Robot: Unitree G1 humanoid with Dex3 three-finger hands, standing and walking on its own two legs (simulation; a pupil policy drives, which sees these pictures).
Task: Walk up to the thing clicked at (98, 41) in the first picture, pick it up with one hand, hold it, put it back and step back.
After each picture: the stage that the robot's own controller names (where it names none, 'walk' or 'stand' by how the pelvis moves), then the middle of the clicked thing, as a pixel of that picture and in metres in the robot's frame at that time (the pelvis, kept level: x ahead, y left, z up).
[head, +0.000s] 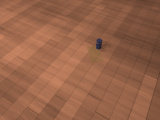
stand; (98, 44) +1.40 -0.16 -0.72
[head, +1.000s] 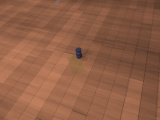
walk; (78, 53) +1.26 +0.17 -0.69
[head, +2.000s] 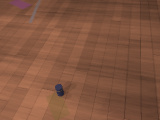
walk; (59, 90) +0.77 +0.31 -0.71
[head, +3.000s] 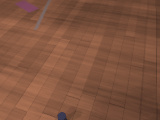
walk; (62, 119) +0.50 +0.22 -0.71
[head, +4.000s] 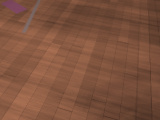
stand; out of the picture +0.37 +0.21 -0.71
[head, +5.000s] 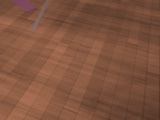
stand; out of the picture +0.36 +0.18 -0.72
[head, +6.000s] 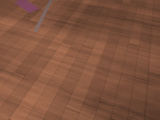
stand; out of the picture +0.37 +0.17 -0.72
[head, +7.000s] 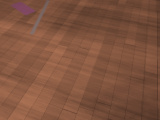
stand; out of the picture +0.37 +0.20 -0.73
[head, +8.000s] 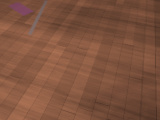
stand; out of the picture +0.37 +0.20 -0.73
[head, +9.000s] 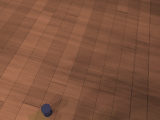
go down; (46, 110) +0.39 +0.21 -0.64
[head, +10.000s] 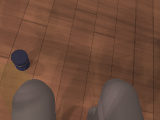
go down; (21, 60) +0.44 +0.24 -0.29
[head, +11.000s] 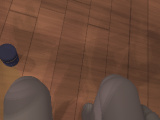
close in; (9, 56) +0.43 +0.25 -0.27
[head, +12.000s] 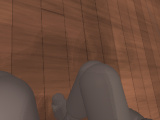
close in; out of the picture +0.43 +0.28 -0.22
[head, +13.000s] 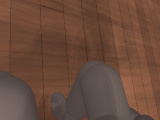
close; out of the picture +0.42 +0.29 -0.22
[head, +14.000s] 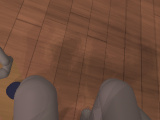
lift; (15, 90) +0.30 +0.23 -0.27
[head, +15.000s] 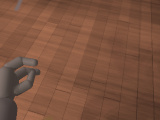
close; out of the picture +0.24 +0.10 -0.64
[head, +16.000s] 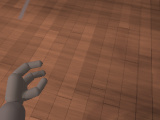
stand; out of the picture +0.24 +0.10 -0.70
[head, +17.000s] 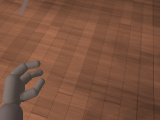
stand; out of the picture +0.26 +0.09 -0.68
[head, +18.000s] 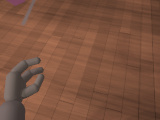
stand; out of the picture +0.27 +0.08 -0.70
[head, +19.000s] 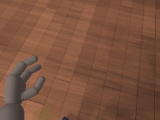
stand; out of the picture +0.30 +0.08 -0.63
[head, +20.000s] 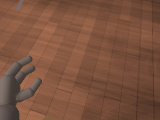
stand; out of the picture +0.30 +0.06 -0.66
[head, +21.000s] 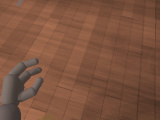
stand; out of the picture +0.30 +0.06 -0.66
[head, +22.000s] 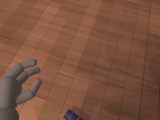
stand; (73, 118) +0.32 +0.05 -0.60
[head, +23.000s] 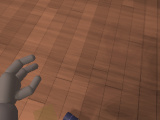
stand; out of the picture +0.33 +0.06 -0.61
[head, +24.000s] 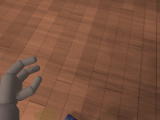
stand; out of the picture +0.33 +0.05 -0.62
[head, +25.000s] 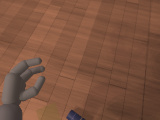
stand; (76, 119) +0.33 +0.05 -0.60
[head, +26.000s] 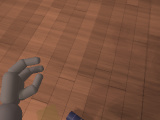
stand; out of the picture +0.33 +0.06 -0.61
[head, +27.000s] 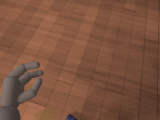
stand; out of the picture +0.32 +0.05 -0.63
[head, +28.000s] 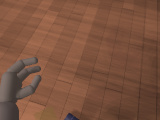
close; out of the picture +0.33 +0.05 -0.62
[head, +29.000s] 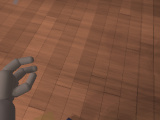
stand; out of the picture +0.32 +0.05 -0.65
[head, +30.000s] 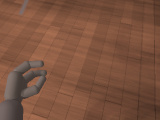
stand; out of the picture +0.31 +0.06 -0.68
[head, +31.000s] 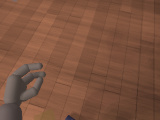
stand; out of the picture +0.33 +0.05 -0.65
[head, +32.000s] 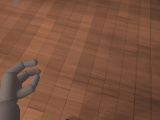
stand; out of the picture +0.33 +0.05 -0.66
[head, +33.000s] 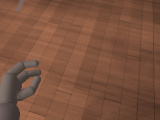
stand; out of the picture +0.31 +0.05 -0.66
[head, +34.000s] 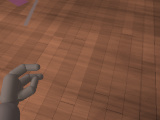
close; out of the picture +0.30 +0.06 -0.70
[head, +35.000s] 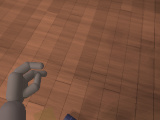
stand; out of the picture +0.33 +0.05 -0.65
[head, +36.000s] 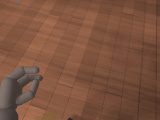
close; out of the picture +0.32 +0.05 -0.64
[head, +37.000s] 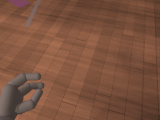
close; out of the picture +0.31 +0.05 -0.69
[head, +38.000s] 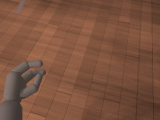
close; out of the picture +0.31 +0.06 -0.67
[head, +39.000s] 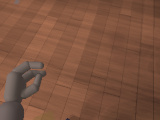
close; out of the picture +0.32 +0.06 -0.65
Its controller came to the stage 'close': yes
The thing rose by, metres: 0.04
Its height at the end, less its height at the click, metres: -0.02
